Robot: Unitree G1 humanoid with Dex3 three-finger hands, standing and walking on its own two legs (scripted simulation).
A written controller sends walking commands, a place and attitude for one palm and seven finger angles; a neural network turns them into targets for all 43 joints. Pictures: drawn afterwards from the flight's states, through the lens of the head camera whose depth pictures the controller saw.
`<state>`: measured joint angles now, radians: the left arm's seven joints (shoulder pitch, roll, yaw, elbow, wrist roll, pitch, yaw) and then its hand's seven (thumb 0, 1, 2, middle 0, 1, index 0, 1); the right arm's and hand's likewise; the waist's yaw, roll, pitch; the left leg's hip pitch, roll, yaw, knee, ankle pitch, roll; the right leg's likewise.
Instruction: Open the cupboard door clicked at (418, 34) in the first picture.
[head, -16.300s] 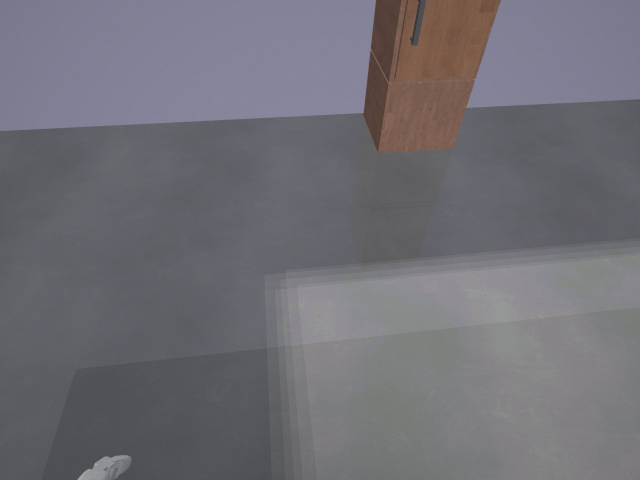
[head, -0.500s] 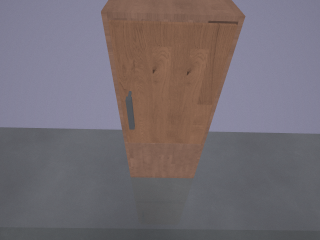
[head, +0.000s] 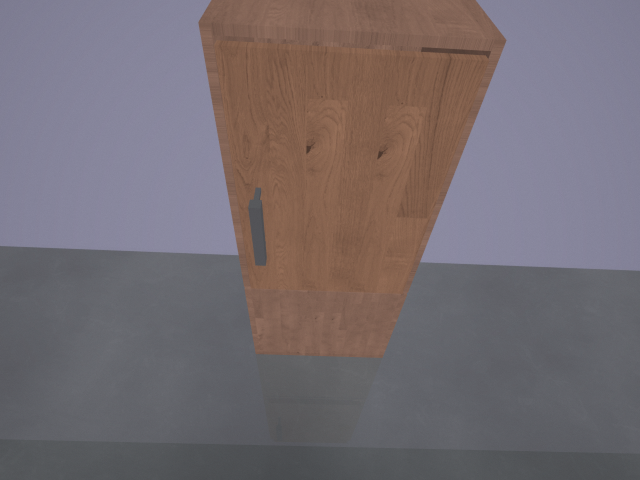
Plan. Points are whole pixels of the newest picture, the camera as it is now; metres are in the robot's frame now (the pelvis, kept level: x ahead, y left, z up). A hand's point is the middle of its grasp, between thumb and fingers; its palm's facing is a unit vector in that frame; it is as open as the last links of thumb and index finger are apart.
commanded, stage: shuffle to correct the standing spot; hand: left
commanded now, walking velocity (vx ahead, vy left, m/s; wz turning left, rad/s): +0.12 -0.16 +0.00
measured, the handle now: (259, 227) +0.58 +0.15 -0.09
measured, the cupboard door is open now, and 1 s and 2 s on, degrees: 0 0 0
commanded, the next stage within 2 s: come to a stop and stand still in 0.22 s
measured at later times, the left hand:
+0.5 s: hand out of the picture +0.01 +0.11 -0.18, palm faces +0.05 -0.99 -0.14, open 7.3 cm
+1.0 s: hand out of the picture +0.09 +0.17 -0.18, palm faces +0.03 -0.96 -0.27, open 7.3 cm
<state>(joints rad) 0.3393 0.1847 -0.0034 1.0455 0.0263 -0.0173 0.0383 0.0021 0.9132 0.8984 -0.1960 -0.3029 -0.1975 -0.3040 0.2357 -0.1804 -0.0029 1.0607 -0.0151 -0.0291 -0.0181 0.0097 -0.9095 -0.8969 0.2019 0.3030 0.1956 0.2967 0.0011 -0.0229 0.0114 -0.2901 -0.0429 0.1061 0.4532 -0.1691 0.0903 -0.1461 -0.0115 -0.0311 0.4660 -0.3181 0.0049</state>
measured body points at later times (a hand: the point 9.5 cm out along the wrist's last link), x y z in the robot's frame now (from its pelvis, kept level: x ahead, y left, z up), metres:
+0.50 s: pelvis +0.06 -0.04 -0.01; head +0.08 -0.02 +0.44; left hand +0.01 +0.16 -0.17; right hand +0.09 -0.27 -0.16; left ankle +0.08 +0.05 -0.73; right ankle -0.02 -0.13 -0.74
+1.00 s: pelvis +0.03 -0.03 -0.02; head +0.04 -0.03 +0.43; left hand +0.09 +0.22 -0.16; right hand +0.11 -0.26 -0.16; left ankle +0.08 +0.06 -0.74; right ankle -0.02 -0.13 -0.74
